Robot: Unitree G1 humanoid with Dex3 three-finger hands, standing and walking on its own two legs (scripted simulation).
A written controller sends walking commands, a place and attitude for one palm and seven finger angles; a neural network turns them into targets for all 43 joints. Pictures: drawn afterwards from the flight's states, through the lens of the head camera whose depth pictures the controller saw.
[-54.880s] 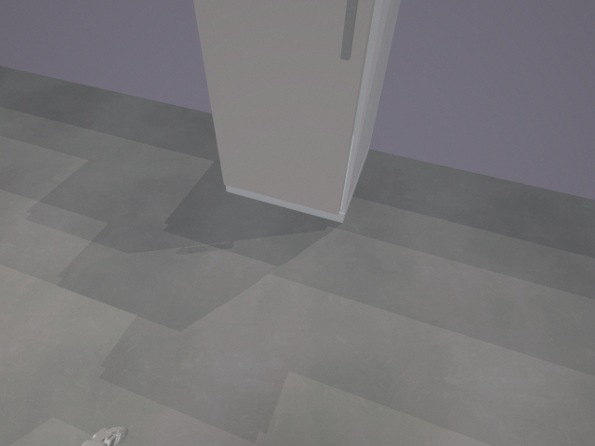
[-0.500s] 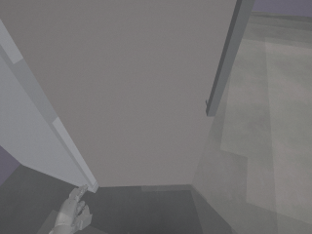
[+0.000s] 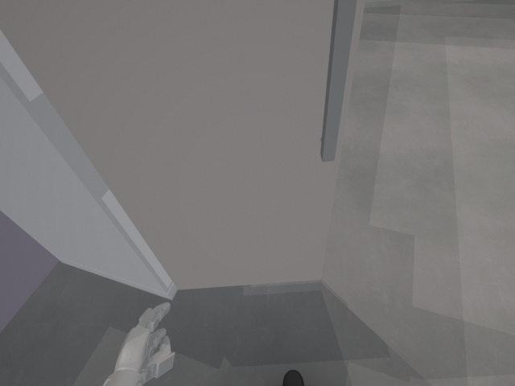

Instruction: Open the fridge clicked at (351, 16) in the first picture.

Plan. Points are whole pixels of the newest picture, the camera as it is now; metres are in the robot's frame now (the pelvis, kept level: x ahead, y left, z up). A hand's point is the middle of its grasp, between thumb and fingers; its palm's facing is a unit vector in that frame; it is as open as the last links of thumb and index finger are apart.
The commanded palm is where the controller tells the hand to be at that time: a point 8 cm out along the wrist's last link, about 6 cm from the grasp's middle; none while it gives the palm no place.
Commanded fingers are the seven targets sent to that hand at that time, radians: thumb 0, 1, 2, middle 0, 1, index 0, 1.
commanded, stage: step back with the hand held close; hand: right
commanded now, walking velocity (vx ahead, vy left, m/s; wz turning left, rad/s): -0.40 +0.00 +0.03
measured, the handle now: (335, 52) +0.56 -0.14 +0.23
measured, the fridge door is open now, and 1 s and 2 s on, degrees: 69 69 69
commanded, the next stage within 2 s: stop stepping back and stand still in 0.04 s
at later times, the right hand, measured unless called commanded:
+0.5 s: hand out of the picture +0.05 -0.32 +0.19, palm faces +0.41 +0.83 -0.38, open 7.4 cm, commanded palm +0.02 -0.35 +0.18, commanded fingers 0.00 -0.90 -0.90 0.20 0.30 0.20 0.30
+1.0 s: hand out of the picture -0.01 -0.39 +0.17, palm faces +0.53 +0.74 -0.40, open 7.4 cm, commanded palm none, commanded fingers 0.00 -0.90 -0.90 0.20 0.30 0.20 0.30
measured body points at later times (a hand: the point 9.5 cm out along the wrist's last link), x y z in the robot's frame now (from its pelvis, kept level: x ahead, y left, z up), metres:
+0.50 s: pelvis -0.14 -0.06 -0.01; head -0.18 -0.13 +0.43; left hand -0.02 +0.21 -0.07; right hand +0.02 -0.36 +0.20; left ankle -0.09 +0.05 -0.73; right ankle -0.11 -0.16 -0.66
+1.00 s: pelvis -0.20 -0.11 -0.02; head -0.23 -0.11 +0.43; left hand -0.06 +0.15 -0.10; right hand -0.04 -0.42 +0.19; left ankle -0.22 +0.02 -0.73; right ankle -0.15 -0.24 -0.73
